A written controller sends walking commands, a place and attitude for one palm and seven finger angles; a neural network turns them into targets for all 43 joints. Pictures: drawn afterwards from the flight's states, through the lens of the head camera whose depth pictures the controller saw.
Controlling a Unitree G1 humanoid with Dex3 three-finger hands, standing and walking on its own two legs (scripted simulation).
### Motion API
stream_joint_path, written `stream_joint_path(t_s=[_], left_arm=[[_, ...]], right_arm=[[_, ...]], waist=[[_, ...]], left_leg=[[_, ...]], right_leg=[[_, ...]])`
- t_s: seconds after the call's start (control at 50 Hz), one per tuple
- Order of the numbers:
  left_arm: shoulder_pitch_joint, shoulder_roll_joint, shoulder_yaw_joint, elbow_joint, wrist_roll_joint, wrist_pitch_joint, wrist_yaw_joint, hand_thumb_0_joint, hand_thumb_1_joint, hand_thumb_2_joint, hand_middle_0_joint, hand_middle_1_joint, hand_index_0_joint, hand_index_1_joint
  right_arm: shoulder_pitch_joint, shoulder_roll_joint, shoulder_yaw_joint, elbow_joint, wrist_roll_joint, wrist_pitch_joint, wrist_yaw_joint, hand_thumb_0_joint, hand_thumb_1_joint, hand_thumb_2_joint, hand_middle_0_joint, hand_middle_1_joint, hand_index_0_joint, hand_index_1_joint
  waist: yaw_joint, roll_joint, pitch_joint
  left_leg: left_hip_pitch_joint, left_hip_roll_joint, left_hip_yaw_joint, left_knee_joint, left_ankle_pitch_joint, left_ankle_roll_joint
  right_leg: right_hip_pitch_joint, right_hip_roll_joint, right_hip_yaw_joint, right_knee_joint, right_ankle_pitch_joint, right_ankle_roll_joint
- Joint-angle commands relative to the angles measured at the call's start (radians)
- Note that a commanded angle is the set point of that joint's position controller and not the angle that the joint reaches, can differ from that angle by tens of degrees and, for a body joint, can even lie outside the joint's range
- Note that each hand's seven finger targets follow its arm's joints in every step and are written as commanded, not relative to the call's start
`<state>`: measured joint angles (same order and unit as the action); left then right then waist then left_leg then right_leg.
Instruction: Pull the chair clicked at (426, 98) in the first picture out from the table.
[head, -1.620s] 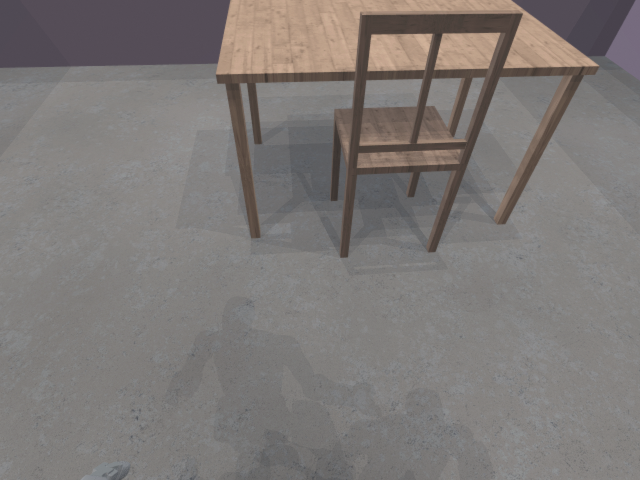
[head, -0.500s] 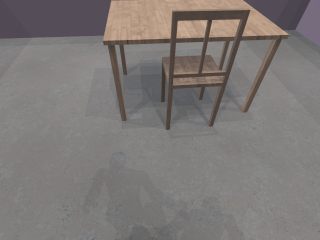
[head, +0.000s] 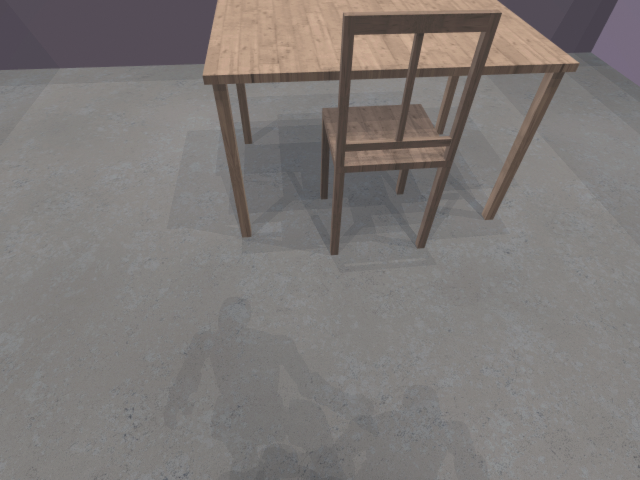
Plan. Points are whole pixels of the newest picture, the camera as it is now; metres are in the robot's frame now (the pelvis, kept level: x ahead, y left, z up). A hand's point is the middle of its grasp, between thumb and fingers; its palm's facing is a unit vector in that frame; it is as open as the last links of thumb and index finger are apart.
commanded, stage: walk to a spot facing it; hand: left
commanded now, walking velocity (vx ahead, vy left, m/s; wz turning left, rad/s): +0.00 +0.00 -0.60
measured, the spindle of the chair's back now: (408, 91) +1.15 -0.18 -0.07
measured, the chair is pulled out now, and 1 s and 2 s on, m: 0.00 0.00 0.00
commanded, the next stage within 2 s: none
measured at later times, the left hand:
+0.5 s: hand out of the picture +0.04 +0.17 -0.17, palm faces -0.17 -0.95 -0.25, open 7.3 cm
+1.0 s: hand (205, 455) +0.19 +0.19 -0.17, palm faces -0.47 -0.87 -0.18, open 7.3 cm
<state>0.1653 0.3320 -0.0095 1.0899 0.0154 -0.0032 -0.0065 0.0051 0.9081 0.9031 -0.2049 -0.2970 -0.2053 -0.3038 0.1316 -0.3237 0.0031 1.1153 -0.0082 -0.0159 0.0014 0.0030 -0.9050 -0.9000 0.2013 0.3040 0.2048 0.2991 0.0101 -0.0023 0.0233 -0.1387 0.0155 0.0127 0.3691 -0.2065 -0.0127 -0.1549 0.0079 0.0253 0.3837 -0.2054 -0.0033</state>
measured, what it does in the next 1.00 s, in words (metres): steps on the spot, turning right: left foot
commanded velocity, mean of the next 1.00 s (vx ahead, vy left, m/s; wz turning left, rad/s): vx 0.13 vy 0.00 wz -0.60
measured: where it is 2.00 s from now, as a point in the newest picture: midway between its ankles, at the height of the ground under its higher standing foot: (419, 471)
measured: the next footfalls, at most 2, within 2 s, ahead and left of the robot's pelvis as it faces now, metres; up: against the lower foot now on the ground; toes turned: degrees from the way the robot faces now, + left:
left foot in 0.78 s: +0.03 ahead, +0.12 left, +0.00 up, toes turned -24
right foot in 1.34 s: +0.15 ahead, -0.24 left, +0.00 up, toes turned -51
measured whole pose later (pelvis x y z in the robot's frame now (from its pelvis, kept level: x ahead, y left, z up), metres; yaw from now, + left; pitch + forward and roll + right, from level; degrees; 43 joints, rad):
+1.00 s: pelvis +0.02 +0.03 +0.00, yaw -32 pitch +0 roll -3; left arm 0.27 0.30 0.11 0.91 0.04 0.05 -0.06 0.01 0.91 0.90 -0.20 -0.30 -0.20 -0.30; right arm 0.38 -0.20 -0.02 0.96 -0.01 -0.05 -0.03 0.00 -0.91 -0.90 0.20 0.30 0.20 0.30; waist 0.02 -0.06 -0.04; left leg -0.04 0.04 0.13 0.35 -0.32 0.04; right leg -0.68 0.00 0.05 1.24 -0.15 0.03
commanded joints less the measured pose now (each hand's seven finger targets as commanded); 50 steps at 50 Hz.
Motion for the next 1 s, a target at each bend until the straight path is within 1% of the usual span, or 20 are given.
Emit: stream_joint_path(t_s=[0.0,0.16,0.26,0.28,0.3,0.32,0.34,0.4,0.46,0.54,0.66,0.68,0.72,0.74,0.76,0.78,0.8,0.82,0.86,0.98], left_arm=[[0.012,0.107,0.037,-0.072,-0.004,0.009,0.021,0.000,0.900,0.900,-0.200,-0.300,-0.200,-0.300],[0.058,0.087,0.064,-0.160,0.004,0.038,0.007,0.000,0.900,0.900,-0.200,-0.300,-0.200,-0.300],[0.157,0.037,0.081,-0.179,0.004,0.044,-0.004,0.000,0.900,0.900,-0.200,-0.300,-0.200,-0.300],[0.201,0.043,0.088,-0.173,0.008,0.038,-0.004,0.000,0.900,0.900,-0.200,-0.300,-0.200,-0.300],[0.214,0.115,0.103,-0.182,0.021,0.024,0.004,0.000,0.900,0.900,-0.200,-0.300,-0.200,-0.300],[0.228,0.179,0.114,-0.191,0.017,0.019,0.017,0.000,0.900,0.900,-0.200,-0.300,-0.200,-0.300],[0.225,0.169,0.116,-0.198,0.006,0.023,0.028,0.000,0.900,0.900,-0.200,-0.300,-0.200,-0.300],[0.112,0.097,0.105,-0.237,0.001,0.018,0.024,0.000,0.900,0.900,-0.200,-0.300,-0.200,-0.300],[0.129,0.080,0.108,-0.242,0.003,0.012,0.026,0.000,0.900,0.900,-0.200,-0.300,-0.200,-0.300],[0.168,0.082,0.115,-0.233,0.005,0.018,0.023,0.000,0.900,0.900,-0.200,-0.300,-0.200,-0.300],[0.148,0.091,0.121,-0.251,0.015,0.022,0.013,0.000,0.900,0.900,-0.200,-0.300,-0.200,-0.300],[0.121,0.095,0.123,-0.263,0.015,0.023,0.011,0.000,0.900,0.900,-0.200,-0.300,-0.200,-0.300],[0.041,0.085,0.124,-0.285,0.008,0.025,0.006,0.000,0.900,0.900,-0.200,-0.300,-0.200,-0.300],[0.046,0.026,0.114,-0.302,0.002,0.024,-0.003,0.000,0.900,0.900,-0.200,-0.300,-0.200,-0.300],[0.026,-0.015,0.112,-0.326,-0.006,0.013,-0.015,0.000,0.900,0.900,-0.200,-0.300,-0.200,-0.300],[-0.038,0.027,0.123,-0.345,0.008,0.007,-0.020,0.000,0.900,0.900,-0.200,-0.300,-0.200,-0.300],[-0.004,0.045,0.134,-0.315,0.021,0.009,-0.028,0.000,0.900,0.900,-0.200,-0.300,-0.200,-0.300],[0.038,0.029,0.137,-0.285,0.028,0.015,-0.039,0.000,0.900,0.900,-0.200,-0.300,-0.200,-0.300],[0.090,-0.006,0.125,-0.256,0.025,0.023,-0.054,0.000,0.900,0.900,-0.200,-0.300,-0.200,-0.300],[0.027,-0.053,0.105,-0.259,0.024,0.033,-0.052,0.000,0.900,0.900,-0.200,-0.300,-0.200,-0.300]], right_arm=[[0.030,-0.101,-0.030,-0.067,-0.002,-0.003,-0.025,0.000,-0.900,-0.900,0.200,0.300,0.200,0.300],[0.033,-0.133,-0.078,-0.165,-0.003,0.021,-0.033,0.000,-0.900,-0.900,0.200,0.300,0.200,0.300],[-0.038,-0.130,-0.099,-0.225,-0.005,0.020,-0.026,0.000,-0.900,-0.900,0.200,0.300,0.200,0.300],[-0.061,-0.117,-0.100,-0.235,-0.007,0.025,-0.025,0.000,-0.900,-0.900,0.200,0.300,0.200,0.300],[-0.032,-0.059,-0.094,-0.251,-0.003,0.034,-0.022,0.000,-0.900,-0.900,0.200,0.300,0.200,0.300],[-0.042,-0.004,-0.080,-0.281,-0.001,0.037,-0.022,0.000,-0.900,-0.900,0.200,0.300,0.200,0.300],[-0.060,-0.036,-0.083,-0.279,-0.001,0.045,-0.026,0.000,-0.900,-0.900,0.200,0.300,0.200,0.300],[-0.026,-0.032,-0.091,-0.257,-0.005,0.040,-0.018,0.000,-0.900,-0.900,0.200,0.300,0.200,0.300],[-0.003,-0.014,-0.089,-0.247,-0.005,0.041,-0.019,0.000,-0.900,-0.900,0.200,0.300,0.200,0.300],[-0.037,0.001,-0.084,-0.270,-0.003,0.039,-0.026,0.000,-0.900,-0.900,0.200,0.300,0.200,0.300],[-0.015,0.000,-0.081,-0.297,0.001,0.018,-0.020,0.000,-0.900,-0.900,0.200,0.300,0.200,0.300],[0.027,-0.002,-0.082,-0.291,0.003,0.012,-0.020,0.000,-0.900,-0.900,0.200,0.300,0.200,0.300],[0.203,-0.026,-0.092,-0.241,0.007,-0.003,-0.029,0.000,-0.900,-0.900,0.200,0.300,0.200,0.300],[0.270,-0.103,-0.106,-0.221,-0.001,-0.011,-0.043,0.000,-0.900,-0.900,0.200,0.300,0.200,0.300],[0.251,-0.191,-0.124,-0.244,-0.004,-0.014,-0.047,0.000,-0.900,-0.900,0.200,0.300,0.200,0.300],[0.198,-0.177,-0.113,-0.268,-0.005,-0.016,-0.044,0.000,-0.900,-0.900,0.200,0.300,0.200,0.300],[0.131,-0.100,-0.088,-0.279,-0.011,-0.018,-0.033,0.000,-0.900,-0.900,0.200,0.300,0.200,0.300],[0.096,-0.069,-0.079,-0.280,-0.012,-0.027,-0.032,0.000,-0.900,-0.900,0.200,0.300,0.200,0.300],[0.101,-0.040,-0.064,-0.275,-0.008,-0.043,-0.034,0.000,-0.900,-0.900,0.200,0.300,0.200,0.300],[0.311,0.020,-0.038,-0.193,-0.003,-0.069,-0.044,0.000,-0.900,-0.900,0.200,0.300,0.200,0.300]], waist=[[-0.015,0.005,-0.043],[-0.008,0.082,-0.037],[0.048,0.163,-0.031],[0.076,0.095,-0.020],[0.072,-0.169,-0.028],[0.073,-0.347,-0.020],[0.077,-0.278,-0.006],[0.015,-0.139,-0.007],[0.011,-0.104,-0.085],[0.034,-0.112,-0.094],[0.043,-0.189,-0.079],[0.026,-0.189,-0.078],[-0.067,-0.142,-0.115],[-0.102,0.071,-0.136],[-0.099,0.322,-0.088],[-0.089,0.207,0.044],[-0.032,0.118,0.089],[0.000,0.110,0.107],[0.025,0.116,0.093],[-0.012,0.134,0.139]], left_leg=[[0.026,0.120,-0.034,0.008,0.136,0.016],[-0.007,0.216,-0.038,0.047,0.061,0.059],[-0.116,0.323,-0.012,0.103,0.136,0.120],[-0.168,0.273,0.041,0.225,0.090,0.079],[-0.278,0.130,0.148,0.494,-0.112,-0.008],[-0.425,-0.005,0.081,0.706,-0.411,-0.043],[-0.406,0.014,-0.049,0.777,-0.373,-0.027],[-0.405,0.047,-0.063,0.785,-0.194,-0.033],[-0.368,0.030,-0.047,0.714,-0.156,-0.045],[-0.367,0.009,-0.048,0.616,-0.177,-0.050],[-0.212,-0.025,-0.033,0.331,-0.268,-0.022],[-0.125,-0.040,-0.031,0.250,-0.265,-0.008],[0.221,-0.034,-0.025,0.000,-0.156,0.025],[0.409,0.143,-0.189,-0.125,-0.290,0.064],[0.384,0.415,-0.499,-0.223,-0.475,0.115],[0.168,0.501,-0.540,-0.267,-0.517,0.177],[0.040,0.412,-0.432,-0.267,-0.480,0.155],[-0.017,0.342,-0.310,-0.252,-0.414,0.118],[-0.054,0.260,-0.150,-0.234,-0.281,0.083],[0.093,0.253,-0.016,-0.182,0.069,0.050]], right_leg=[[-0.059,-0.109,0.120,0.004,0.223,-0.020],[-0.204,-0.026,0.101,0.224,0.160,-0.011],[-0.144,-0.022,0.007,0.370,-0.160,0.008],[-0.091,-0.032,0.043,0.252,-0.036,-0.006],[-0.050,-0.169,0.291,0.056,0.138,-0.061],[-0.055,-0.328,0.613,-0.089,0.278,-0.155],[-0.093,-0.310,0.622,-0.139,0.173,-0.163],[-0.096,-0.203,0.468,-0.082,0.109,-0.157],[-0.031,-0.164,0.422,-0.065,0.141,-0.148],[0.004,-0.155,0.455,-0.072,0.131,-0.158],[-0.099,-0.121,0.543,-0.161,-0.259,-0.164],[-0.162,-0.109,0.546,-0.164,-0.282,-0.156],[-0.379,-0.018,0.445,-0.069,-0.350,-0.075],[-0.573,0.084,0.303,0.134,-0.398,-0.022],[-0.732,0.129,0.133,0.415,-0.371,0.018],[-0.723,0.020,0.099,0.550,-0.293,0.030],[-0.652,0.003,0.094,0.630,-0.174,0.034],[-0.617,0.006,0.066,0.706,-0.109,0.040],[-0.592,-0.003,0.031,0.822,-0.009,0.042],[-0.747,-0.048,0.004,0.912,0.102,0.046]])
